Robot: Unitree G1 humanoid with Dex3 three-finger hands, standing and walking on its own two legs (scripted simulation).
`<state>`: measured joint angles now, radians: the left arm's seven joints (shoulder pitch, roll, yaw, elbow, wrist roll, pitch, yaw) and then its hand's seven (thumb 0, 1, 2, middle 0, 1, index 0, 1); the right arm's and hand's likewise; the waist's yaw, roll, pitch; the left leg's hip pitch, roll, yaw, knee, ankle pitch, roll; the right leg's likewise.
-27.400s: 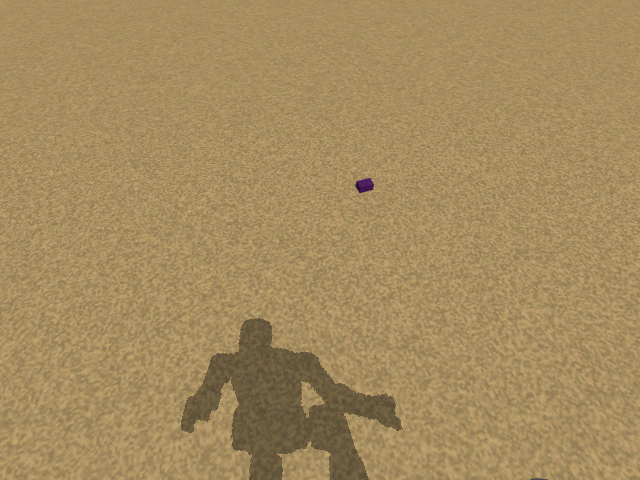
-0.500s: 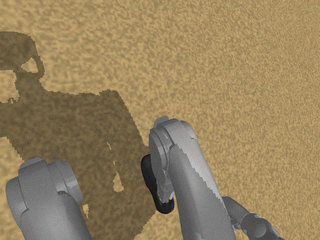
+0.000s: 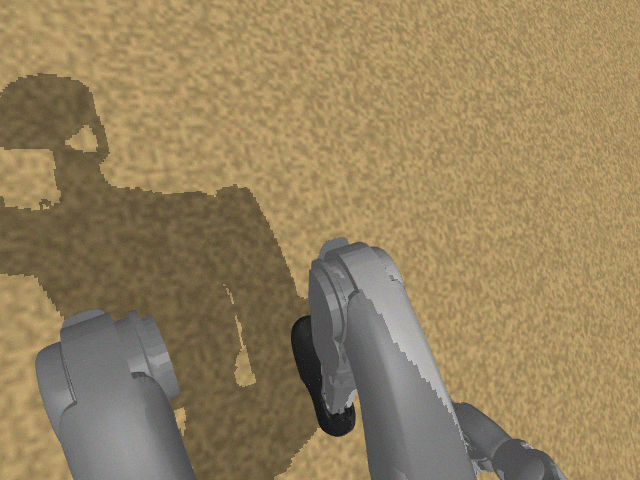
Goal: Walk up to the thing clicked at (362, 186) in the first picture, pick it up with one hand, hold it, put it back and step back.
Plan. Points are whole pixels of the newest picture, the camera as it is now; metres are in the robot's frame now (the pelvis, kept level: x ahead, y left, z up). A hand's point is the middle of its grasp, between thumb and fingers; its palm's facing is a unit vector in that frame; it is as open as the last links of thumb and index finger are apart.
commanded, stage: withdraw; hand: left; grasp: from above
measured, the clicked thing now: out of the picture +0.43 +0.34 -0.27
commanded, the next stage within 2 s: home in 0.66 s
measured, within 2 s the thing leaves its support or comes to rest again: neither
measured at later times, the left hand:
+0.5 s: hand out of the picture +0.40 +0.35 -0.05, palm faces -0.53 -0.15 -0.83, open 11.9 cm
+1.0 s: hand out of the picture +0.44 +0.36 -0.09, palm faces -0.33 -0.12 -0.93, open 12.0 cm
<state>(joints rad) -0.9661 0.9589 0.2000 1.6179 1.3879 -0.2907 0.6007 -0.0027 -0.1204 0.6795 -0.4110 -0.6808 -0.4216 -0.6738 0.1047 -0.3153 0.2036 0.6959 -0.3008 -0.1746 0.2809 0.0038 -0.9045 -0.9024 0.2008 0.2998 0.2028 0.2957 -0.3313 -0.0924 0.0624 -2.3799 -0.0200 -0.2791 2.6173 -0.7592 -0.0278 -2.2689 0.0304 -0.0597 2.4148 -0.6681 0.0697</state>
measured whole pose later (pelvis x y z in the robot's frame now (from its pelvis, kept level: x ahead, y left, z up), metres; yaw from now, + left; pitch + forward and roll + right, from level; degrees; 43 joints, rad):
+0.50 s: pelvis -0.02 -0.01 +0.08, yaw +7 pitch +33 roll -9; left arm -1.00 0.78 0.01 1.36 1.18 -0.24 0.11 0.00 -0.18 0.77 -0.40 -0.73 -0.38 -0.75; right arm 0.14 -0.32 0.07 0.65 -0.10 0.02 0.15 0.00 -0.91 -0.91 0.20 0.30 0.20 0.30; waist -0.22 0.02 -0.07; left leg -2.22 -0.01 -0.15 2.29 -0.66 -0.02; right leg -2.15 -0.03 0.00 2.18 -0.62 0.07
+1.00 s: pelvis -0.01 -0.01 +0.05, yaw +6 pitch +36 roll -10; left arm -0.97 0.78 0.14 1.34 1.24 -0.17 0.35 0.00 -0.11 0.84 -0.30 -0.68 -0.29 -0.70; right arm 0.21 -0.25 0.04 0.73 -0.14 -0.04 0.16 0.01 -0.90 -0.90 0.20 0.30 0.20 0.30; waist -0.24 0.03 -0.08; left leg -2.36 -0.03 -0.16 2.40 -0.68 -0.01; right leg -2.26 -0.02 0.01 2.28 -0.65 0.06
